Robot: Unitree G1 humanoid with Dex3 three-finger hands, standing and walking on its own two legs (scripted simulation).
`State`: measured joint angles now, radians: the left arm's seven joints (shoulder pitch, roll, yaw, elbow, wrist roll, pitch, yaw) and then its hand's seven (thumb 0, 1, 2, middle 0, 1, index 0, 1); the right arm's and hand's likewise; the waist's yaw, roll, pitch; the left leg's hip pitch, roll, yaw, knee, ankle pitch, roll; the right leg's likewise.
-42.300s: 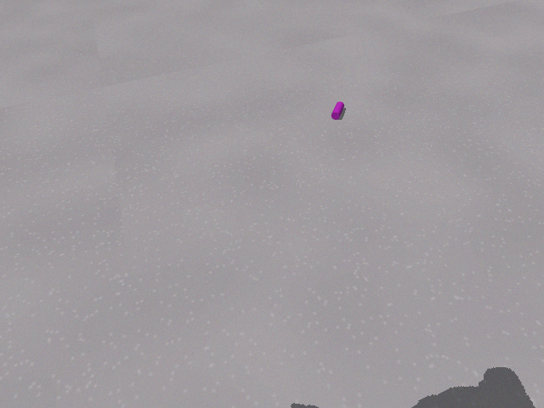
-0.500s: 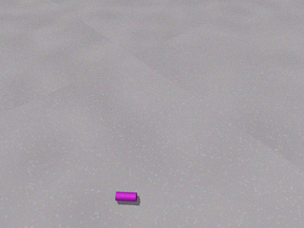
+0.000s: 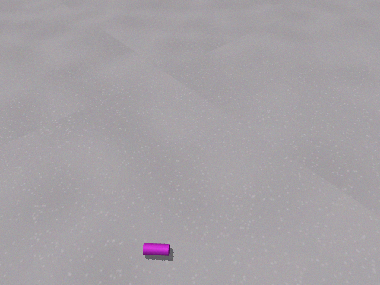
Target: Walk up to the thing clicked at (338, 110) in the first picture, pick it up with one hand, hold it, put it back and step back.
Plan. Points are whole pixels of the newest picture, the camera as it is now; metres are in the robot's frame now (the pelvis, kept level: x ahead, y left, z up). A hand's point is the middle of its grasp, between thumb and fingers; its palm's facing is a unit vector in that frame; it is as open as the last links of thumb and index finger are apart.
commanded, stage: stand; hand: left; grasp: from above
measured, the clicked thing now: (156, 249) +0.45 +0.23 -0.76
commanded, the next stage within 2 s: step back in 0.64 s
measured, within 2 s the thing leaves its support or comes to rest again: neither
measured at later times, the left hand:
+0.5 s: hand out of the picture +0.07 +0.25 -0.16, palm faces +0.02 -0.94 -0.34, open 7.4 cm
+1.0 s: hand out of the picture +0.09 +0.31 -0.18, palm faces -0.01 -0.93 -0.37, open 7.4 cm
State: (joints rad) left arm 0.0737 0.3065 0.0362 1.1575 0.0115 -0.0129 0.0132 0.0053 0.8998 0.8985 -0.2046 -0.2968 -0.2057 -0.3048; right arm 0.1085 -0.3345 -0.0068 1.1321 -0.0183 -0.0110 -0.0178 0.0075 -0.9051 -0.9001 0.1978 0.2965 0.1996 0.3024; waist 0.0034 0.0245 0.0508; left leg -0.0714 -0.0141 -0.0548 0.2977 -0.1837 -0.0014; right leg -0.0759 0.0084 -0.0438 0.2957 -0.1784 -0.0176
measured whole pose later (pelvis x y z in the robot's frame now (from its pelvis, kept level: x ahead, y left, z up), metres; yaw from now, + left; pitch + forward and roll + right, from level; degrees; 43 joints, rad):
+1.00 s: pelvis -0.06 +0.05 -0.03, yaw +1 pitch -1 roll +1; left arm 0.01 0.39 0.07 0.90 0.01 0.04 0.02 0.01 0.90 0.90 -0.21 -0.30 -0.21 -0.30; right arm 0.16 -0.40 -0.07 0.96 -0.03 0.04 0.00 0.01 -0.91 -0.90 0.20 0.30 0.20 0.30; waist -0.02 -0.05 0.21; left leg -0.25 -0.03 -0.03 0.63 -0.36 0.01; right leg -0.39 -0.07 0.02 0.71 -0.35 0.01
